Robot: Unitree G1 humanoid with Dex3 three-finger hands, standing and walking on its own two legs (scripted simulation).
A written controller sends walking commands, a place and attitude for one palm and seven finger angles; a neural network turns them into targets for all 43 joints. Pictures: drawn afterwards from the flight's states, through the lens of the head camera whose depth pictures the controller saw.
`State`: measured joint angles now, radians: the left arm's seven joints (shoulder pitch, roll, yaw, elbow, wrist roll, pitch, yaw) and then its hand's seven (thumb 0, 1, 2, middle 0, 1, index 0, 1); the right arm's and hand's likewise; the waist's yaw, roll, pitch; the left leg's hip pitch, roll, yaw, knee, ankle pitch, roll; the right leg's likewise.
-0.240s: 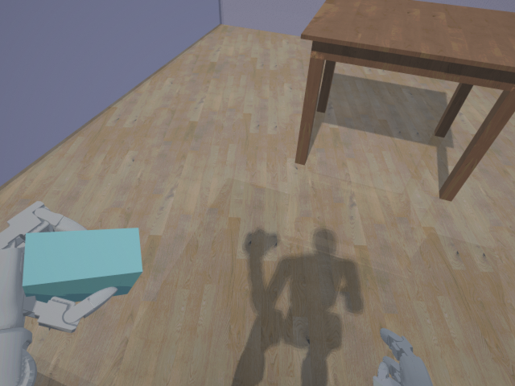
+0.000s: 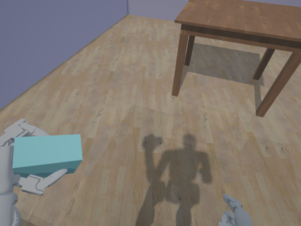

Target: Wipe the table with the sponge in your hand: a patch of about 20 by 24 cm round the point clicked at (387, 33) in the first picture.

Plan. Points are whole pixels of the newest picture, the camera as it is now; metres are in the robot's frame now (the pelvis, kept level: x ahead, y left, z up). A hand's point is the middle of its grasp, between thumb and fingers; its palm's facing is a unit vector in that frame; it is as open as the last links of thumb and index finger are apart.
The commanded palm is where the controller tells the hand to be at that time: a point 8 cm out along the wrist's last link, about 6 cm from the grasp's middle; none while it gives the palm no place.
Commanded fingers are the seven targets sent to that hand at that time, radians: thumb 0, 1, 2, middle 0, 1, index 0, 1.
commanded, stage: stand and wait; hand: left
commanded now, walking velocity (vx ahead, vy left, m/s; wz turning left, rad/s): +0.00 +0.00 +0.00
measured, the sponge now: (57, 156) +0.22 +0.21 +0.14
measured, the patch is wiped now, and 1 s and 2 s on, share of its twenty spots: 0.00 0.00 0.00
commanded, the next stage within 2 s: look at it before walking up in 0.02 s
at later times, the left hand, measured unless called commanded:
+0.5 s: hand (48, 148) +0.23 +0.23 +0.15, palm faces +0.42 -0.82 -0.39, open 9.7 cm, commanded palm +0.18 +0.27 +0.18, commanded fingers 0.00 0.10 1.30 -1.20 -1.60 -1.20 -1.60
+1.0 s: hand (101, 95) +0.40 +0.16 +0.16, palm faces +0.25 -0.87 -0.42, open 9.7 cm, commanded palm +0.35 +0.21 +0.18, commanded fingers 0.00 0.10 1.30 -1.20 -1.60 -1.20 -1.60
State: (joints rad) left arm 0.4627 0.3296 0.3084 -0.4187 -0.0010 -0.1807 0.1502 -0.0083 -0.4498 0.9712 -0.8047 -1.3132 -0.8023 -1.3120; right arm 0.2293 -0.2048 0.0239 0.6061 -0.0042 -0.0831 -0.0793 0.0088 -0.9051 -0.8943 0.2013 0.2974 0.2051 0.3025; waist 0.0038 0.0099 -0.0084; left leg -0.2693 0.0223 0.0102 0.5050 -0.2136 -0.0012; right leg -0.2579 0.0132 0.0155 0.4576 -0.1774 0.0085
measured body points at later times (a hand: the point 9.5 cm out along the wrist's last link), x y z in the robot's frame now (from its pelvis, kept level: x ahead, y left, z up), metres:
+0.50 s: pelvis +0.01 -0.01 -0.01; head +0.00 -0.01 +0.44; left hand +0.20 +0.27 +0.18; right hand +0.17 -0.24 -0.09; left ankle +0.04 +0.12 -0.74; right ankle +0.04 -0.13 -0.73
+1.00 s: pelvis +0.14 -0.04 +0.00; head +0.15 -0.04 +0.45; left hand +0.38 +0.21 +0.18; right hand +0.26 -0.28 -0.09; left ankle +0.12 +0.09 -0.74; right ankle +0.12 -0.14 -0.67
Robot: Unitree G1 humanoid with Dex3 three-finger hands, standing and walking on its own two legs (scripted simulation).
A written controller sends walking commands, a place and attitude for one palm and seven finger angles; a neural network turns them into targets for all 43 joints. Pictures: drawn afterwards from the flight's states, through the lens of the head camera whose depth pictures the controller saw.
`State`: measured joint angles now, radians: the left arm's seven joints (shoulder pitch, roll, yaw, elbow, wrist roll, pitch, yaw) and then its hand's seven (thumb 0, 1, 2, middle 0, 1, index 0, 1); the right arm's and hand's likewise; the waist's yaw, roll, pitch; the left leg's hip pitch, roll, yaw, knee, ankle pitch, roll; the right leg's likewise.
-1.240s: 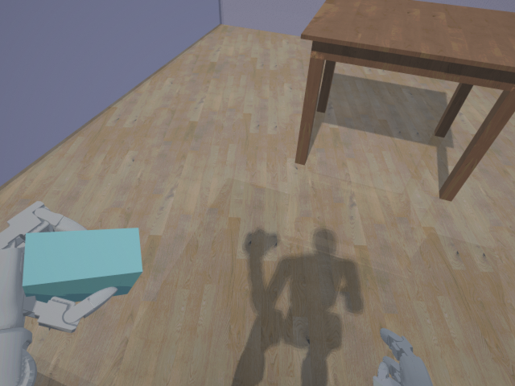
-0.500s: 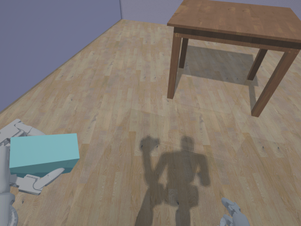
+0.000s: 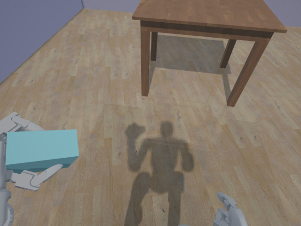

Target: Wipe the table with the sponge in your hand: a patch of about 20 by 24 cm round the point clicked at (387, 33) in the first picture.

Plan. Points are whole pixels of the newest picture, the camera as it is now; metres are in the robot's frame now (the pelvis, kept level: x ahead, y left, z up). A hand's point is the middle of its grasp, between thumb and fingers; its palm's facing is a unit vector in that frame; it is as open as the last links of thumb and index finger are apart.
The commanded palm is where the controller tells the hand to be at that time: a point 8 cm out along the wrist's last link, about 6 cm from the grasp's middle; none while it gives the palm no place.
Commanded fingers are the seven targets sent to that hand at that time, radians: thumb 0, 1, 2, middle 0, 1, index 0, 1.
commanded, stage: walk to a spot facing it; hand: left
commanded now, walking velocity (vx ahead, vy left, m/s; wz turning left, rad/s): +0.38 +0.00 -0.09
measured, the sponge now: (52, 151) +0.23 +0.22 +0.15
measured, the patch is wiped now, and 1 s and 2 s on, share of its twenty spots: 0.00 0.00 0.00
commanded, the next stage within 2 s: none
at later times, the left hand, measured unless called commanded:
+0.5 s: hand (90, 89) +0.38 +0.17 +0.18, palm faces +0.39 -0.77 -0.51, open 9.7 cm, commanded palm +0.33 +0.22 +0.18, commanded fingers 0.00 0.10 1.30 -1.20 -1.60 -1.20 -1.60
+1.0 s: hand (115, 56) +0.54 +0.14 +0.18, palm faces +0.48 -0.73 -0.49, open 9.7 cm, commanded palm +0.48 +0.18 +0.18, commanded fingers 0.00 0.10 1.30 -1.20 -1.60 -1.20 -1.60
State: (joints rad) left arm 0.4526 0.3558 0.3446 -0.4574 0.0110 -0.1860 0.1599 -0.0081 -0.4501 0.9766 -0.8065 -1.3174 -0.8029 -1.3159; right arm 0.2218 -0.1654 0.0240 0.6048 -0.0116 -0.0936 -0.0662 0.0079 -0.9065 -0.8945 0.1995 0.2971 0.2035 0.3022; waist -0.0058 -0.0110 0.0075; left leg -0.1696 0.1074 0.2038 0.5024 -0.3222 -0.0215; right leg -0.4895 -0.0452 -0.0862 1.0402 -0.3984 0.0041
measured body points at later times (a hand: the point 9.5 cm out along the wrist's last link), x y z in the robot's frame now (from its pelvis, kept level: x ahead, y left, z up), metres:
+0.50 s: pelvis +0.17 -0.06 +0.00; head +0.21 -0.08 +0.45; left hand +0.35 +0.21 +0.21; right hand +0.33 -0.33 -0.10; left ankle +0.28 +0.09 -0.69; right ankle +0.13 -0.12 -0.74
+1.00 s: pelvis +0.34 -0.11 -0.02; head +0.36 -0.14 +0.43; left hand +0.50 +0.18 +0.20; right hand +0.49 -0.30 -0.14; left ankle +0.31 +0.06 -0.72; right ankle +0.37 -0.21 -0.74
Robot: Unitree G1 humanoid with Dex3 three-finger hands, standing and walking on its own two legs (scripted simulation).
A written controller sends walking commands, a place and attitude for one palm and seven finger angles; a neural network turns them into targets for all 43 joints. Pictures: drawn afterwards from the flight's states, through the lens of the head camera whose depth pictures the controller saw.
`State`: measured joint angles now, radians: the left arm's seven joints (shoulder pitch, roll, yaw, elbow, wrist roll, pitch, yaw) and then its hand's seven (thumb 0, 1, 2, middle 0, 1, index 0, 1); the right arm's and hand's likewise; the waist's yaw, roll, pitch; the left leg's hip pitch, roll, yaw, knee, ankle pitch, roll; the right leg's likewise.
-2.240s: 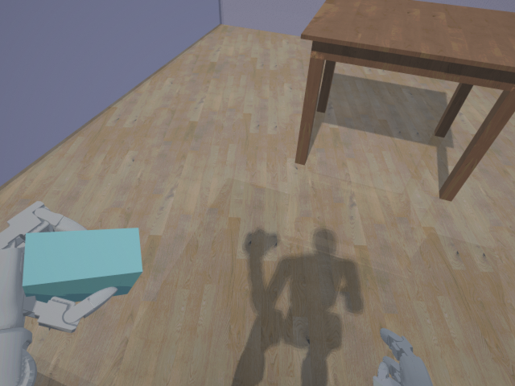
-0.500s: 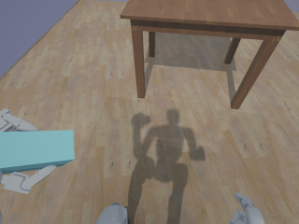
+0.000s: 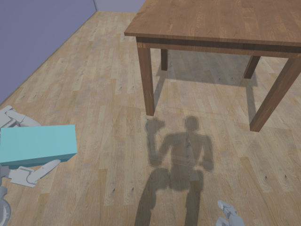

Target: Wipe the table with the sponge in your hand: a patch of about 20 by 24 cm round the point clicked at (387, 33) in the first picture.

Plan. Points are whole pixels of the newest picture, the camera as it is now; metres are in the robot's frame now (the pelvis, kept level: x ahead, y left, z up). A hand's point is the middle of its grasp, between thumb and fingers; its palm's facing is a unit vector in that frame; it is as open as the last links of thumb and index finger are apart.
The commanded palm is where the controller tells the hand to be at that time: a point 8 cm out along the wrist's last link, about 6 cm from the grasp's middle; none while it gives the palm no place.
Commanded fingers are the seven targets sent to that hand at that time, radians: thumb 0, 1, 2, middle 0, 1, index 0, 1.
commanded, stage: walk to a spot facing it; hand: left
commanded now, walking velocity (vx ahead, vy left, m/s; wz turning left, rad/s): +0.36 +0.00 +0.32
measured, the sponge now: (49, 146) +0.23 +0.21 +0.18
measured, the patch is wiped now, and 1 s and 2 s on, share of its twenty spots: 0.00 0.00 0.00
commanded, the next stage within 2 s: none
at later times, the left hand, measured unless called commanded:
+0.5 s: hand (55, 91) +0.36 +0.25 +0.19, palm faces +0.50 -0.76 -0.42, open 9.7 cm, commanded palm +0.27 +0.29 +0.20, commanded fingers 0.00 0.10 1.30 -1.20 -1.60 -1.20 -1.60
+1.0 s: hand (67, 85) +0.38 +0.23 +0.19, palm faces +0.65 -0.60 -0.46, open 9.7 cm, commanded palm +0.30 +0.26 +0.20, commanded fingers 0.00 0.10 1.30 -1.20 -1.60 -1.20 -1.60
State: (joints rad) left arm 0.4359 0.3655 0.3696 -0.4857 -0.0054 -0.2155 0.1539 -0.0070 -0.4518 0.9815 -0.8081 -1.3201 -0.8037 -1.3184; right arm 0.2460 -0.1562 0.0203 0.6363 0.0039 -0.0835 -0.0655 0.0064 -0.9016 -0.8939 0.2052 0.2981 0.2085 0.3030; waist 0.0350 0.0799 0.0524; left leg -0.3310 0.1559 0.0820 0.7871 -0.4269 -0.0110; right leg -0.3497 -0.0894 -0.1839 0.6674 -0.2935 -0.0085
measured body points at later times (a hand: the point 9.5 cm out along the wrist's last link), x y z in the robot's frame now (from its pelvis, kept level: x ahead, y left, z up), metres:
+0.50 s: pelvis +0.15 -0.01 +0.00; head +0.18 +0.00 +0.45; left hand +0.33 +0.29 +0.21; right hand +0.37 -0.22 -0.08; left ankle +0.21 +0.09 -0.72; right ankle +0.10 -0.13 -0.63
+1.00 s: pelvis +0.27 -0.06 +0.02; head +0.31 -0.05 +0.47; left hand +0.34 +0.26 +0.22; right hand +0.53 -0.24 -0.07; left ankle +0.24 +0.07 -0.66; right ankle +0.30 -0.16 -0.72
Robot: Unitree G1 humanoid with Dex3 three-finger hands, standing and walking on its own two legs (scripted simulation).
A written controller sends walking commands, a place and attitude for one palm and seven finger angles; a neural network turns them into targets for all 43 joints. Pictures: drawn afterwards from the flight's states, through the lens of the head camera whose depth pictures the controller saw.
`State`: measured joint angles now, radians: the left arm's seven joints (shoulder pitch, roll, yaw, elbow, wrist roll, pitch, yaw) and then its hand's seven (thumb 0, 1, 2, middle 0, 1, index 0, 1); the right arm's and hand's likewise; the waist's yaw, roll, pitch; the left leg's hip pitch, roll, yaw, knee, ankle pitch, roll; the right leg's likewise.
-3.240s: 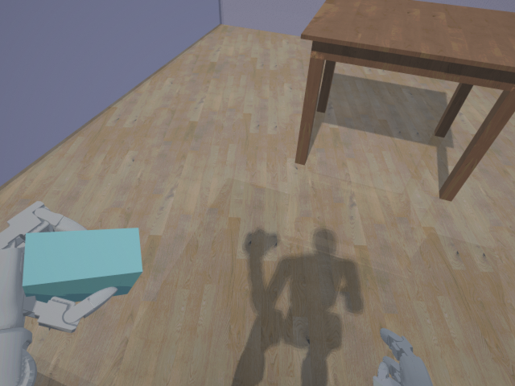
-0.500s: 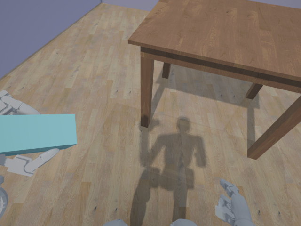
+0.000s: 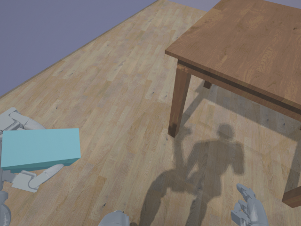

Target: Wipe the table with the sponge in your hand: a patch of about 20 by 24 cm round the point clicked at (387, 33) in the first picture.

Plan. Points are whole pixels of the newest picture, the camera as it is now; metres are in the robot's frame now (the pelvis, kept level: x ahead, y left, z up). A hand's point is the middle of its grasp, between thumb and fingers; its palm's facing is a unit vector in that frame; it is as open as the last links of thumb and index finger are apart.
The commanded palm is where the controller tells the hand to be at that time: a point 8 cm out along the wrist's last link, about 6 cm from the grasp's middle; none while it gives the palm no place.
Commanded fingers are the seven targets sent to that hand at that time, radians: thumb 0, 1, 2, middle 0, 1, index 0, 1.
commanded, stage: walk to a spot facing it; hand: left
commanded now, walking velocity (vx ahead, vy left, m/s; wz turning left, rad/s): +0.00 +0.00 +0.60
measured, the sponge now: (52, 150) +0.23 +0.20 +0.16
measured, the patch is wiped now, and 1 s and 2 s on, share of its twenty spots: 0.00 0.00 0.00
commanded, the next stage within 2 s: turn to face it in 1.98 s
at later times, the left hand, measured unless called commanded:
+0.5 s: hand out of the picture +0.13 +0.25 +0.17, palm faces +0.64 -0.62 -0.46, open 9.7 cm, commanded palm +0.08 +0.27 +0.18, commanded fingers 0.00 0.10 1.30 -1.20 -1.60 -1.20 -1.60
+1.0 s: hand out of the picture -0.01 +0.26 +0.19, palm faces +0.81 -0.45 -0.37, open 9.7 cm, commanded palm -0.08 +0.26 +0.18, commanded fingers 0.00 0.10 1.30 -1.20 -1.60 -1.20 -1.60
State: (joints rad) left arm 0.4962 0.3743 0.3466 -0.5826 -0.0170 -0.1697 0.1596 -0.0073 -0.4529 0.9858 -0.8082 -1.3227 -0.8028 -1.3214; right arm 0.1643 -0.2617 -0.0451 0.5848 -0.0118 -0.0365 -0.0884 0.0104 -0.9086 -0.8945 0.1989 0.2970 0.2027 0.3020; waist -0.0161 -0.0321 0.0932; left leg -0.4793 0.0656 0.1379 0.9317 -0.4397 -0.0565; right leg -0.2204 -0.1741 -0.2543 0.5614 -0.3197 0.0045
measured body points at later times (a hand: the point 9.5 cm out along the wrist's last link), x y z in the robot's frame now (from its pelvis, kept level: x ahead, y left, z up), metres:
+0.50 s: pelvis +0.00 -0.05 -0.01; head +0.03 -0.06 +0.44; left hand +0.09 +0.28 +0.20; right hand +0.23 -0.18 -0.11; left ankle +0.05 +0.12 -0.73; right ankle +0.05 -0.15 -0.74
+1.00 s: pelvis -0.05 -0.06 +0.00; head -0.06 -0.04 +0.45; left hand -0.06 +0.27 +0.21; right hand +0.20 -0.16 -0.08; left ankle -0.11 +0.04 -0.74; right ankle +0.03 -0.16 -0.65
